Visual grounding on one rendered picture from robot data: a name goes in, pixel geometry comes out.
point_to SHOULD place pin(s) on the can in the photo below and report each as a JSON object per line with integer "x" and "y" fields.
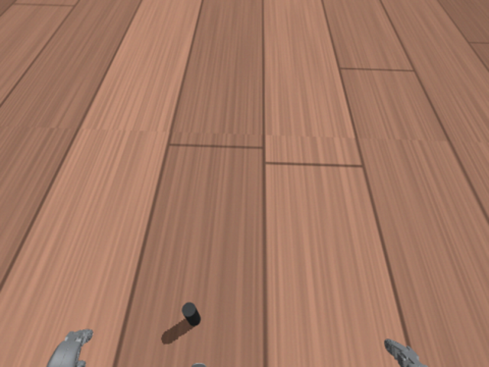
{"x": 191, "y": 314}

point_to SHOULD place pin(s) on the right robot hand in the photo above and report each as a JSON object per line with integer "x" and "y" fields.
{"x": 405, "y": 356}

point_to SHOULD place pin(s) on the left robot hand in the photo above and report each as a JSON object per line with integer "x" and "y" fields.
{"x": 67, "y": 352}

